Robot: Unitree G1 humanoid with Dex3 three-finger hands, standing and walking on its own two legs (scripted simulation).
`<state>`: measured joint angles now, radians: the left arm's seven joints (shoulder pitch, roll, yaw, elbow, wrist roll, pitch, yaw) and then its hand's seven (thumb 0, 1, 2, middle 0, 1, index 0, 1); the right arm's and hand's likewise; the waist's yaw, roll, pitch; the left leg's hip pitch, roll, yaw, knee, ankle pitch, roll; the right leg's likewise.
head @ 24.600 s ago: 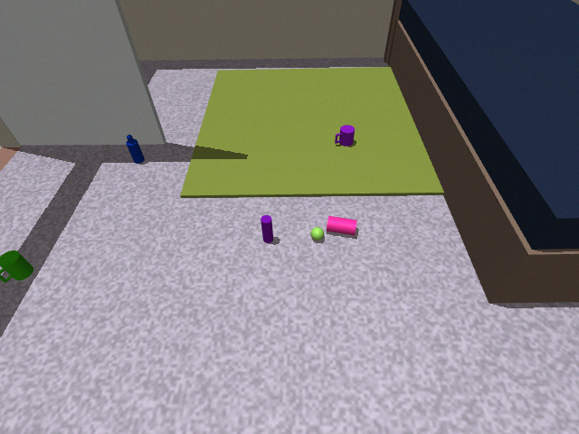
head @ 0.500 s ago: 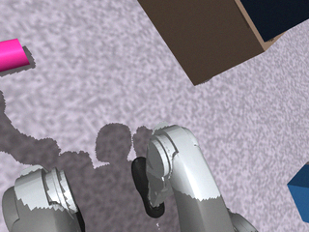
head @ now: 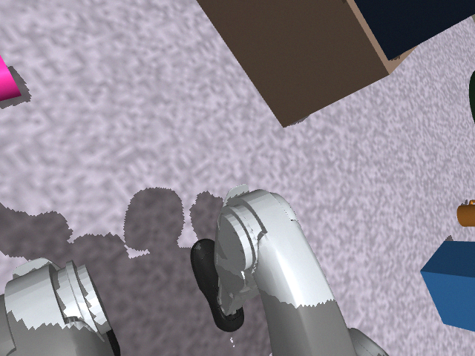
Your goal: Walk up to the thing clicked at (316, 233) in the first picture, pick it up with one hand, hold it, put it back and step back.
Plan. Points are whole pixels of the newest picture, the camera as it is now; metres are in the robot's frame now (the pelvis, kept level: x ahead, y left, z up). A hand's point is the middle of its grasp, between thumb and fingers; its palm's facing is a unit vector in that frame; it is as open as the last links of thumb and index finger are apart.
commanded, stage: rest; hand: left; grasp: from above
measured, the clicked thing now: out of the picture +0.47 +0.32 -0.27
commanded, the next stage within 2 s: open in 0.32 s
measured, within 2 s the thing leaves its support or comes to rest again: neither
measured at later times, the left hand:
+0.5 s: hand out of the picture +0.46 +0.32 -0.25, palm faces -0.47 -0.15 -0.87, open 7.8 cm
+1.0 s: hand out of the picture +0.46 +0.32 -0.25, palm faces -0.46 -0.15 -0.88, open 12.4 cm
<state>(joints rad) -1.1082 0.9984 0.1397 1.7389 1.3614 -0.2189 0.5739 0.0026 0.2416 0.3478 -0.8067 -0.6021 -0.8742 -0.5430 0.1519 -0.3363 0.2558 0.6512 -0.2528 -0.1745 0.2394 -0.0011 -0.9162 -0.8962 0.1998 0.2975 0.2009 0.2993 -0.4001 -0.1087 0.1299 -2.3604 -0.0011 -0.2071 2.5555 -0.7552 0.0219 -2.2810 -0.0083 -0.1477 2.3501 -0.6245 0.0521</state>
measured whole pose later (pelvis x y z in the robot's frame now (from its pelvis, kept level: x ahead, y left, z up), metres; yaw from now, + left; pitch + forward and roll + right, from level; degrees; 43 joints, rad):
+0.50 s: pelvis +0.00 +0.00 +0.00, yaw -1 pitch +29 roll -15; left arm -1.15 1.05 0.12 1.79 1.34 -0.22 0.58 0.00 0.24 0.37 -0.79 -0.62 -0.86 -0.56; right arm 0.12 -0.36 0.30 0.62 -0.25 -0.21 0.25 0.00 -0.92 -0.90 0.20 0.30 0.20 0.30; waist -0.42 -0.13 0.18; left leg -2.35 0.00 -0.22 2.56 -0.75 0.02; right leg -2.27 0.00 -0.16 2.35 -0.61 0.06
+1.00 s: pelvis +0.00 +0.00 +0.00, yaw -1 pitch +30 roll -15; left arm -1.14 1.05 0.10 1.77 1.33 -0.21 0.59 0.00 -0.27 0.82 -0.30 -0.88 -0.31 -0.88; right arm 0.12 -0.36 0.31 0.61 -0.24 -0.22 0.25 0.00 -0.91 -0.90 0.20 0.30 0.20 0.30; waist -0.41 -0.13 0.17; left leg -2.35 0.00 -0.23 2.56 -0.75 0.02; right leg -2.26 0.00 -0.17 2.33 -0.61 0.06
